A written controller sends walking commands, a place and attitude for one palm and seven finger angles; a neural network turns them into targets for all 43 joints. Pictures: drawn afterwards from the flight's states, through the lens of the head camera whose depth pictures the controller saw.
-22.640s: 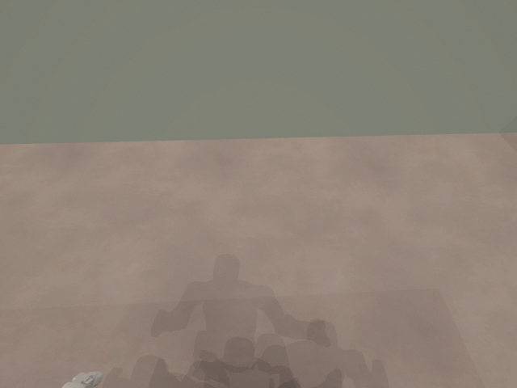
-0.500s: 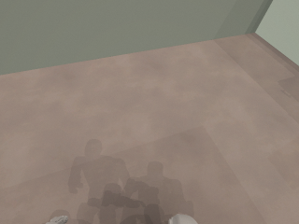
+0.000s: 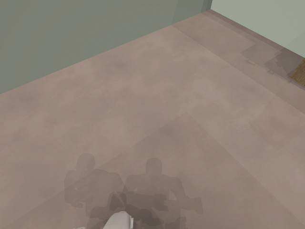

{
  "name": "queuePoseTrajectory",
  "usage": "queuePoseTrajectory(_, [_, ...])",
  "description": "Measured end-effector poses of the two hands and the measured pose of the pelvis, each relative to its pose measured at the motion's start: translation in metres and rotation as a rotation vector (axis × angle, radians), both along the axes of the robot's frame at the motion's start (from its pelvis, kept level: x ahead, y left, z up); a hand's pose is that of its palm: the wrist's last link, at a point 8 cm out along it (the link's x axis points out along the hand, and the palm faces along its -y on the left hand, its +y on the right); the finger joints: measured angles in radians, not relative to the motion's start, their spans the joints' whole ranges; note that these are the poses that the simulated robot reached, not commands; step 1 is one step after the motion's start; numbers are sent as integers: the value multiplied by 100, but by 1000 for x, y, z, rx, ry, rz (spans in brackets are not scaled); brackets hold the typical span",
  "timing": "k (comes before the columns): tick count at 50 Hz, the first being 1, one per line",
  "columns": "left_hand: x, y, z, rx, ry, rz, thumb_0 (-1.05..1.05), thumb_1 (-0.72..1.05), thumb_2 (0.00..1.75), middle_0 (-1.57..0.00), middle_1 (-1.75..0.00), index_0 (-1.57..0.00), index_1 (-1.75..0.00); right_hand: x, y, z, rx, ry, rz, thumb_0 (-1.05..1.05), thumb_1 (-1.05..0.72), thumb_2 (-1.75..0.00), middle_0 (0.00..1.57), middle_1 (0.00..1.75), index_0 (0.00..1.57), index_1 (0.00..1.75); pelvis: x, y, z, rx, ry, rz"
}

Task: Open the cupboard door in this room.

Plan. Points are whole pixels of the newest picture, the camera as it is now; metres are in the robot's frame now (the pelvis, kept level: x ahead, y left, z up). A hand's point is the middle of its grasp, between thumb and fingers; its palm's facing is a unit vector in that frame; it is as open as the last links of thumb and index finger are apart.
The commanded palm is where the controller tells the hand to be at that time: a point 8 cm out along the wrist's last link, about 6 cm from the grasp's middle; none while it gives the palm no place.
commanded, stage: turn or walk to find it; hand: left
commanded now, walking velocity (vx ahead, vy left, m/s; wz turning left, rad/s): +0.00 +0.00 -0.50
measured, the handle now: out of the picture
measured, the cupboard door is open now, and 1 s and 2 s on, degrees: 0 0 0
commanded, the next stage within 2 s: none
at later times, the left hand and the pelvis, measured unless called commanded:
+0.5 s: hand (74, 225) +0.14 +0.25 -0.17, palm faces -0.22 -0.95 -0.21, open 7.4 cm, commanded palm none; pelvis +0.01 +0.05 +0.01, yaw -16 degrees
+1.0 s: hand (113, 216) +0.17 +0.13 -0.15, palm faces -0.45 -0.86 -0.22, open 7.4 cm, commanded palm none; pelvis +0.05 -0.02 +0.01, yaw -30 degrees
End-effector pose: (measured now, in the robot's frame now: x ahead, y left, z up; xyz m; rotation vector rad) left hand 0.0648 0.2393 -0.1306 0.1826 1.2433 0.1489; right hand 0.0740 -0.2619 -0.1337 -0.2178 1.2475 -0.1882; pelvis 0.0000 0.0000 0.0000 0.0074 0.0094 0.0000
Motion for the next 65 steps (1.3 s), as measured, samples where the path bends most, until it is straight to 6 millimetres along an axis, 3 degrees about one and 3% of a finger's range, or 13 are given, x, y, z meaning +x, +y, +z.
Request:
queuePoseTrajectory(9, [-2, 47, -26, -17, 64, -19, 0, 90, 90, -21, -30, -20, -30, 33, 38, 15, -43, -139, -11, 1, -90, -90, 20, 30, 20, 30, 7, 36, -10, -26, 8, -85])
queuePoseTrajectory(15, [23, 72, -19, -11, 63, -82, 1, 91, 90, -20, -30, -20, -30, 8, 64, 27, -37, -124, -57, 1, -90, -90, 21, 30, 20, 30, 9, 53, 0, -44, -3, -158])
queuePoseTrajectory(20, [50, 74, -9, -4, 40, -146, 0, 91, 90, -20, -30, -20, -30, -26, 75, 26, -14, -76, -149, 1, -90, -90, 21, 30, 21, 30, 12, 58, 6, -49, 3, -211])
queuePoseTrajectory(26, [86, 49, -6, -4, 22, -255, 0, 91, 90, -20, -30, -19, -30, -82, 72, 17, 4, -1, -293, 1, -91, -90, 21, 30, 21, 30, 12, 52, 5, -39, 3, -283])
queuePoseTrajectory(34, [140, -30, -1, -4, -84, -444, 0, 91, 90, -20, -30, -19, -30, -163, 50, -13, 54, 110, -468, 1, -90, -90, 21, 30, 21, 30, 6, 22, -10, -4, 0, -388])
queuePoseTrajectory(38, [147, -62, 4, -2, -137, -489, 0, 91, 90, -20, -30, -20, -30, -181, 35, -24, 75, 157, -507, 1, -91, -90, 20, 30, 20, 30, 4, 6, -13, -8, -5, -415])
queuePoseTrajectory(41, [140, -71, 11, -1, -109, -497, 0, 91, 90, -20, -30, -20, -30, -172, 23, -17, 81, 131, -512, 1, -91, -90, 20, 30, 20, 30, 10, -3, -4, 5, -5, -448])
queuePoseTrajectory(46, [126, -72, 14, 4, -29, -505, 0, 91, 90, -20, -30, -20, -30, -137, 2, -4, 67, 29, -511, 1, -91, -90, 20, 30, 20, 30, 27, -15, 6, 16, 1, -491])
queuePoseTrajectory(51, [118, -59, 9, 17, 61, -481, 0, 91, 90, -20, -30, -20, -30, -85, -16, 3, 42, -53, -495, 1, -91, -90, 20, 30, 20, 30, 54, -21, 6, 6, 7, -524])
queuePoseTrajectory(55, [121, -44, 1, 28, 143, -456, 0, 91, 90, -20, -30, -20, -30, -28, -28, 9, 17, -118, -466, 1, -91, -90, 20, 30, 20, 30, 84, -22, 3, -7, 11, -550])
queuePoseTrajectory(58, [133, -33, -10, 32, 204, -442, 0, 91, 90, -20, -30, -20, -30, 19, -34, 14, -10, -176, -444, 1, -91, -90, 20, 30, 20, 30, 113, -22, -3, -17, 13, -572])
queuePoseTrajectory(61, [160, -26, -26, 34, 254, -456, 0, 91, 90, -20, -30, -20, -30, 57, -37, 14, -56, -243, -443, 1, -90, -90, 20, 30, 20, 30, 142, -20, -15, -19, 4, -616])
queuePoseTrajectory(65, [223, -43, -24, 27, 234, -545, 1, 91, 90, -20, -30, -20, -30, 62, -26, 22, -58, -247, -521, 1, -90, -90, 20, 30, 20, 30, 172, -25, -7, -31, -11, -678])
